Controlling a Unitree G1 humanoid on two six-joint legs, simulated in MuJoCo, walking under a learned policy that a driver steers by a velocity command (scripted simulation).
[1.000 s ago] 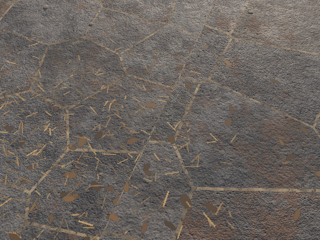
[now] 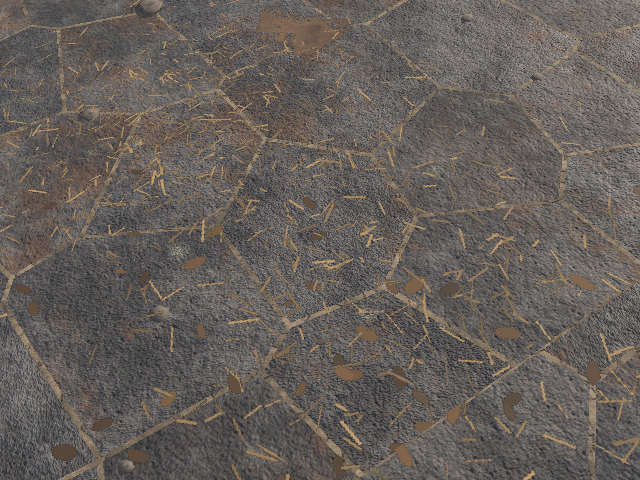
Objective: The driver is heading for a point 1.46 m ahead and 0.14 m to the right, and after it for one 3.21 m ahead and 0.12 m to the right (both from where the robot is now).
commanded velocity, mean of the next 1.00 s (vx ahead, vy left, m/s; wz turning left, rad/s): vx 0.38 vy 0.00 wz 0.20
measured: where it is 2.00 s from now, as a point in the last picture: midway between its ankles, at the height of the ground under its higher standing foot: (244, 341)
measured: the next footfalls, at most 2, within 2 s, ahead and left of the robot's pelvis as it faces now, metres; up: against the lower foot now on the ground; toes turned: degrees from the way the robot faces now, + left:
left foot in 0.34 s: +0.08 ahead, +0.16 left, +0.00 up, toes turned +9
right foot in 0.80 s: +0.43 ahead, +0.00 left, +0.00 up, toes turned +8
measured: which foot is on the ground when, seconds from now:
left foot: up 0.00-0.32, down 0.34-0.84, up 0.86-1.00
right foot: down 0.00-0.34, up 0.36-0.78, down 0.80-1.00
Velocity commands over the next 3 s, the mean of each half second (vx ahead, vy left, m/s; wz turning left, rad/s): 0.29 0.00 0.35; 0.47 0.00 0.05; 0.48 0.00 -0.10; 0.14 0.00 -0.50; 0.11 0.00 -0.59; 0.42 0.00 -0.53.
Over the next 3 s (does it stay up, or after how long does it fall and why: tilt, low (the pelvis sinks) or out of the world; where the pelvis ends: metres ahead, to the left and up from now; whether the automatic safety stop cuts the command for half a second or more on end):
stays up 0.95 0.06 -0.10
